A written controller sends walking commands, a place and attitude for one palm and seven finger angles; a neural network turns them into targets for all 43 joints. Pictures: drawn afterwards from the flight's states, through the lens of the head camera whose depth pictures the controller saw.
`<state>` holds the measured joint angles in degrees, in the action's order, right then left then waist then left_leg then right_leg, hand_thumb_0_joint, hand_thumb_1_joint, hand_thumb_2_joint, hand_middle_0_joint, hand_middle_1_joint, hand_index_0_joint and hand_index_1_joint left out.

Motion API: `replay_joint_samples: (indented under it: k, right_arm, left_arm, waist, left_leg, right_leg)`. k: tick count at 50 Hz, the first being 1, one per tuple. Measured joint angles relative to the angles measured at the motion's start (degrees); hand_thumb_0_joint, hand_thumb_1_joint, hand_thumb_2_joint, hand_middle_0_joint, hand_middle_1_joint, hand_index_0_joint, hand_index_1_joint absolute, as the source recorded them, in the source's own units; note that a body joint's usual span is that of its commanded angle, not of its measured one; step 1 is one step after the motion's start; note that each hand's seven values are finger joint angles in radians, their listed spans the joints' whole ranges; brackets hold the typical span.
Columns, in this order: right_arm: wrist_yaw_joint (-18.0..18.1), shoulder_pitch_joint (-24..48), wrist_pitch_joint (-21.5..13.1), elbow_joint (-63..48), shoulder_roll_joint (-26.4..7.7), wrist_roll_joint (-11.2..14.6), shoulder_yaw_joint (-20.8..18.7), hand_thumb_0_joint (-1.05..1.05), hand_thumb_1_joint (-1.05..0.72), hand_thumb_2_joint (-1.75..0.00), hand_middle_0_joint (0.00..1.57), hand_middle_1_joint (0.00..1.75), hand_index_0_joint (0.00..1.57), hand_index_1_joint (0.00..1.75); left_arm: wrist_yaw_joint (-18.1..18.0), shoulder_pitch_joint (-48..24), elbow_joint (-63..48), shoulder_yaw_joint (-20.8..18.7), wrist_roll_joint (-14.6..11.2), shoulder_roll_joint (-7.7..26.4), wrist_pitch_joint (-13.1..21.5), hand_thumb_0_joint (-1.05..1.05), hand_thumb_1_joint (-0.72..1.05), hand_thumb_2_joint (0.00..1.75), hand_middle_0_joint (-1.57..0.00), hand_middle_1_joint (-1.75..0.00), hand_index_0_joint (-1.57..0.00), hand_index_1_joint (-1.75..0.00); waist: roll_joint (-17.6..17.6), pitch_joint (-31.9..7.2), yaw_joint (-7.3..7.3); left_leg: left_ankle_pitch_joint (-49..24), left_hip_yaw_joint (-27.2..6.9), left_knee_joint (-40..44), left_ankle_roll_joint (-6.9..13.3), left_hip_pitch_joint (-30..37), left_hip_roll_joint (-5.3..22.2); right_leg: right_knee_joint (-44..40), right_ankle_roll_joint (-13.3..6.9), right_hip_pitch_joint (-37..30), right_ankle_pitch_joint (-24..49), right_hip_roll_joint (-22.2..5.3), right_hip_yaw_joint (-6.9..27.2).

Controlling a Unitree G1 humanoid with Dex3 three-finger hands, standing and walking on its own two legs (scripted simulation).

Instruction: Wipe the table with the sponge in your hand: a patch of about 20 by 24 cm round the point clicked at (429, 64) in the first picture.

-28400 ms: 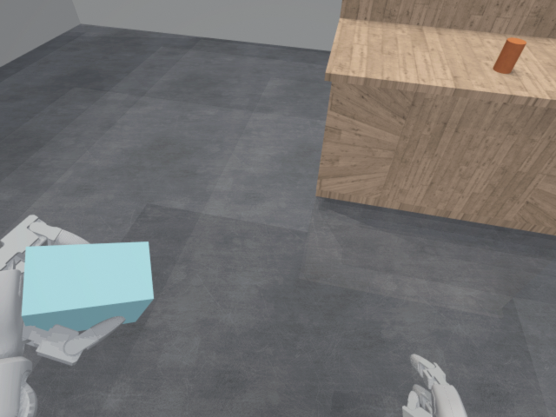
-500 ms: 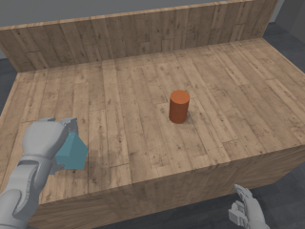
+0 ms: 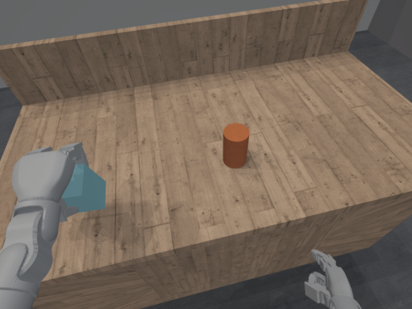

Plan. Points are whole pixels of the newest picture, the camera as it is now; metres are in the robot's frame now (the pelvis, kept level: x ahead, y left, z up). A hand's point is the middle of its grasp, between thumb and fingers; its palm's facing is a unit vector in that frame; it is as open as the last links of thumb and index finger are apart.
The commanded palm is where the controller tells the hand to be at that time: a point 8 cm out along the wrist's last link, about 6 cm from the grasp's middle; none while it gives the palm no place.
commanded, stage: move the sponge above the wiping area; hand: left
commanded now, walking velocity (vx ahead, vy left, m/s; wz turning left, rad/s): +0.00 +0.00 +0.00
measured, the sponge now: (71, 193) +0.28 +0.34 +0.04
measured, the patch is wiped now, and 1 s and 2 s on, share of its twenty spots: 0.00 0.00 0.10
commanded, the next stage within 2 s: lower the sponge onto the table in 0.02 s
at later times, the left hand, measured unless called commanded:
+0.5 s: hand (40, 185) +0.26 +0.37 +0.10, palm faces +0.15 +0.01 -0.99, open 9.9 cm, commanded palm +0.22 +0.35 +0.12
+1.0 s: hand (41, 216) +0.22 +0.38 +0.03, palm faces -0.11 -0.05 -0.99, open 9.9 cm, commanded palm +0.22 +0.35 +0.10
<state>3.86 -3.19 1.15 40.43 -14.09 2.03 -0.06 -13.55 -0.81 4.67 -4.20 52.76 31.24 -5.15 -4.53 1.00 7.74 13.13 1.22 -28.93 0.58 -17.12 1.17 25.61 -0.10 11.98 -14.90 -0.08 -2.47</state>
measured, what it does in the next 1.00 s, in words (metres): stands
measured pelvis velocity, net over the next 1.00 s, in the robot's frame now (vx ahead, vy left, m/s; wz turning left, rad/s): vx -0.01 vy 0.01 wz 0.02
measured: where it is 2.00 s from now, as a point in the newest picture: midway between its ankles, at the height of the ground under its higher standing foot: outside the picture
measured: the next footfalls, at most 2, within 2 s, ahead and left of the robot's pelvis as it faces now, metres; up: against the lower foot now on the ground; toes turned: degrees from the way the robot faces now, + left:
none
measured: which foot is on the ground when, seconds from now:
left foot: down 0.00-1.00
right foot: down 0.00-1.00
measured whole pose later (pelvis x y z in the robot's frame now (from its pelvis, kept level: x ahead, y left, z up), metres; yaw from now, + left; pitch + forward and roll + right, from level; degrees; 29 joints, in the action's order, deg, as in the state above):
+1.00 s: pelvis -0.01 +0.01 +0.00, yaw +1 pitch +3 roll -1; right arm 3.2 -3.4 2.8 39.9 -14.9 3.4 0.7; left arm -6.4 -0.6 16.0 -4.2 52.7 31.3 -15.2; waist -3.9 -0.1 5.5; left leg 12.2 0.5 -29.4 1.9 -19.9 -0.2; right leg 26.0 1.0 14.2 -14.3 -1.3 -3.2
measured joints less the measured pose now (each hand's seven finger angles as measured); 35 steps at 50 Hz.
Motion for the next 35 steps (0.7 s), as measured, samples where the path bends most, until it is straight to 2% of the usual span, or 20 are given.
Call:
replay_joint_samples:
  k: [3,5,7,9,12,15,17,18,19,21,24,27,29,31,32,33,35]
  right_arm:
    - [-0.86,1.31,1.88,0.89,-0.31,1.39,0.79,0.02,-0.9,-0.89,0.2,0.3,0.2,0.3]
    - [-1.12,1.4,2.64,0.38,-0.97,2.1,1.41,0.02,-0.9,-0.89,0.2,0.3,0.2,0.3]
    - [-1.05,1.08,2.77,-0.85,-1.93,2.59,1.79,0.02,-0.9,-0.89,0.2,0.3,0.2,0.3]
    - [-0.62,0.19,2.17,-2.19,-2.99,2.5,1.68,0.02,-0.9,-0.89,0.2,0.3,0.2,0.3]
    - [0.78,-1.23,0.36,-2.85,-3.85,1.47,1.07,0.02,-0.9,-0.89,0.2,0.3,0.2,0.3]
    - [2.27,-2.43,-1.36,-2.24,-3.29,-0.23,0.18,0.02,-0.9,-0.89,0.2,0.3,0.2,0.3]
    - [2.62,-2.62,-1.99,-1.59,-2.55,-1.06,-0.3,0.02,-0.9,-0.89,0.2,0.3,0.2,0.3]
    - [2.54,-2.59,-2.05,-1.32,-2.15,-1.22,-0.6,0.02,-0.9,-0.89,0.2,0.3,0.2,0.3]
    - [2.26,-2.43,-1.93,-1.05,-1.78,-1.19,-0.9,0.02,-0.9,-0.89,0.2,0.3,0.2,0.3]
    - [1.27,-1.55,-1.34,-0.25,-1.13,-0.58,-1.26,0.02,-0.9,-0.89,0.2,0.3,0.2,0.3]
    - [-0.09,-0.06,0.33,0.84,-0.36,0.64,-0.73,0.02,-0.9,-0.89,0.2,0.3,0.2,0.3]
    - [-0.91,0.67,1.78,0.6,-0.43,1.84,0.68,0.02,-0.9,-0.89,0.2,0.3,0.2,0.3]
    - [-1.02,0.41,2.14,-0.68,-0.97,2.26,1.37,0.02,-0.9,-0.89,0.2,0.3,0.2,0.3]
    - [-0.72,-0.08,1.84,-1.87,-1.6,2.12,1.63,0.02,-0.9,-0.89,0.2,0.3,0.2,0.3]
    - [-0.43,-0.41,1.38,-2.3,-1.85,1.83,1.64,0.02,-0.9,-0.89,0.2,0.3,0.2,0.3]
    - [-0.12,-0.77,0.84,-2.55,-1.97,1.42,1.53,0.02,-0.9,-0.89,0.2,0.3,0.2,0.3]
    - [0.64,-1.71,-0.16,-2.73,-1.86,0.34,0.99,0.02,-0.9,-0.89,0.2,0.3,0.2,0.3]
  left_arm:
    - [1.11,-2.79,5.28,-2.6,-2.77,0.99,-9.38,0.0,-0.52,1.02,-0.77,-1.39,-0.79,-1.39]
    - [4.93,-3.27,8.67,-2.7,-3.54,2.41,-14.24,0.0,-0.52,1.02,-0.77,-1.39,-0.79,-1.39]
    - [9.71,-2.19,10.46,-1.79,-3.77,3.5,-16.53,0.0,-0.52,1.02,-0.77,-1.4,-0.79,-1.4]
    - [14.24,-0.53,10.69,-0.2,-3.64,3.59,-15.37,0.0,-0.52,1.02,-0.77,-1.4,-0.79,-1.4]
    - [17.9,2.42,7.56,1.45,-3.53,2.14,-7.59,0.0,-0.52,1.02,-0.77,-1.4,-0.79,-1.4]
    - [15.91,5.16,1.99,1.38,-1.31,0.99,2.61,0.0,-0.52,1.02,-0.78,-1.4,-0.8,-1.4]
    - [12.01,6.34,-1.37,0.41,0.63,1.12,7.88,0.0,-0.53,1.01,-0.78,-1.4,-0.8,-1.4]
    - [9.57,6.12,-2.13,-0.04,1.45,1.31,9.2,0.0,-0.52,1.02,-0.79,-1.4,-0.81,-1.4]
    - [7.21,5.39,-2.21,-0.5,1.88,1.43,9.49,0.0,-0.53,1.02,-0.79,-1.4,-0.81,-1.4]
    - [3.31,3.15,-0.9,-1.88,0.99,1.23,7.25,0.0,-0.53,1.01,-0.79,-1.4,-0.81,-1.4]
    - [1.14,-0.27,3.35,-3.94,-1.98,0.86,-1.03,0.0,-0.53,1.01,-0.79,-1.4,-0.81,-1.41]
    - [4.47,-2.24,8.43,-3.38,-3.06,1.55,-10.05,0.0,-0.53,1.01,-0.78,-1.41,-0.8,-1.41]
    - [8.7,-2.1,10.41,-1.2,-2.81,1.99,-13.4,0.0,-0.53,1.01,-0.78,-1.41,-0.8,-1.42]
    - [12.76,-1.08,10.58,1.13,-2.27,1.75,-13.02,0.0,-0.53,1.01,-0.78,-1.41,-0.8,-1.42]
    - [14.38,-0.27,9.89,1.9,-2.02,1.35,-11.24,0.0,-0.53,1.01,-0.78,-1.41,-0.8,-1.42]
    - [15.42,0.75,8.68,2.39,-1.72,0.87,-8.66,0.0,-0.53,1.01,-0.78,-1.42,-0.8,-1.42]
    - [15.15,3.06,4.73,2.35,-0.14,0.16,-2.62,0.0,-0.53,1.01,-0.78,-1.42,-0.8,-1.42]
  waist:
    - [-0.42,-0.69,-1.13]
    - [-0.63,-1.12,-2.28]
    - [-0.88,-0.99,-3.24]
    - [-1.06,-0.71,-3.64]
    - [-0.75,0.28,-2.92]
    - [0.02,0.84,-1.33]
    - [0.25,0.84,-0.46]
    - [0.25,0.72,-0.15]
    - [0.17,0.56,0.05]
    - [-0.13,0.29,0.13]
    - [-0.32,-0.69,-0.53]
    - [-0.44,-1.31,-1.93]
    - [-0.63,-1.27,-2.82]
    - [-0.7,-0.87,-3.29]
    - [-0.65,-0.62,-3.3]
    - [-0.49,-0.39,-3.16]
    - [0.03,-0.18,-2.38]
  left_leg:
    - [-0.66,0.34,1.36,-0.04,0.72,-0.07]
    - [-0.99,-0.03,1.81,0.04,0.72,-0.36]
    - [-1.03,-0.56,1.68,0.17,0.52,-0.61]
    - [-0.83,-1.25,1.02,0.33,-0.06,-0.86]
    - [-0.32,-1.94,-0.04,0.55,-0.39,-1.02]
    - [0.24,-1.91,-0.7,0.57,-0.14,-0.86]
    - [0.63,-1.57,-1.17,0.46,-0.18,-0.54]
    - [0.76,-1.42,-1.39,0.41,-0.36,-0.42]
    - [0.81,-1.29,-1.55,0.38,-0.59,-0.36]
    - [0.68,-0.92,-1.54,0.36,-0.94,-0.3]
    - [-0.03,-0.25,-0.48,0.45,-1.14,-0.44]
    - [-0.84,-0.19,0.71,0.67,-1.04,-0.88]
    - [-1.12,-0.54,0.91,0.9,-1.2,-1.25]
    - [-1.12,-0.98,0.6,1.15,-1.47,-1.55]
    - [-1.0,-1.15,0.3,1.27,-1.59,-1.62]
    - [-0.83,-1.25,-0.01,1.36,-1.64,-1.65]
    - [-0.42,-1.23,-0.53,1.45,-1.58,-1.62]
  right_leg:
    - [-0.58,0.05,-0.26,0.33,-0.06,0.33]
    - [-0.7,0.13,-0.31,0.28,-0.31,-0.06]
    - [-0.62,0.18,-0.38,0.09,-0.51,-0.61]
    - [-0.38,0.24,-0.3,-0.17,-0.69,-1.33]
    - [-0.1,0.28,-0.6,-0.51,-0.78,-2.02]
    - [-0.09,0.21,-1.09,-0.66,-0.62,-1.95]
    - [-0.1,0.08,-1.08,-0.61,-0.33,-1.57]
    - [0.0,0.04,-0.89,-0.58,-0.24,-1.4]
    - [0.13,0.04,-0.61,-0.55,-0.2,-1.26]
    - [0.33,0.16,0.0,-0.39,-0.19,-0.86]
    - [0.15,0.53,0.81,0.08,-0.4,-0.21]
    - [-0.27,0.74,1.01,0.42,-0.82,-0.19]
    - [-0.37,0.88,1.01,0.45,-1.14,-0.58]
    - [-0.28,1.02,0.96,0.36,-1.39,-1.05]
    - [-0.21,1.06,0.9,0.29,-1.44,-1.22]
    - [-0.12,1.08,0.82,0.21,-1.46,-1.32]
    - [0.04,1.05,0.6,0.02,-1.43,-1.3]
